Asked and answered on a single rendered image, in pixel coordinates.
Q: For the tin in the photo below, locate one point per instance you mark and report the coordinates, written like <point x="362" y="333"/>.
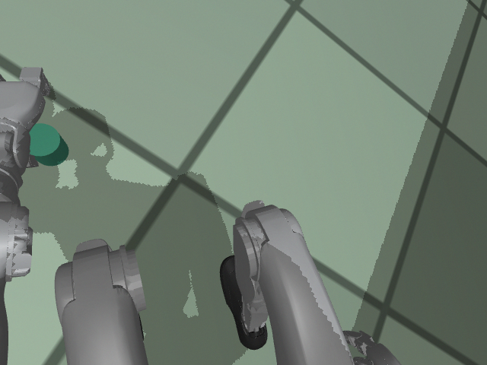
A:
<point x="47" y="145"/>

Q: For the left robot hand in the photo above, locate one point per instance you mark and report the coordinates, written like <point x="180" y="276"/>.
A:
<point x="23" y="102"/>

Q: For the right robot hand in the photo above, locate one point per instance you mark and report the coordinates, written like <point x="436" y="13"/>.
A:
<point x="377" y="354"/>

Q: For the right robot foot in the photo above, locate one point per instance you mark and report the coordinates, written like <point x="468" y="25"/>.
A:
<point x="232" y="295"/>

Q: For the left robot arm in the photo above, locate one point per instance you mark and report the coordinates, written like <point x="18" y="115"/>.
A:
<point x="15" y="235"/>

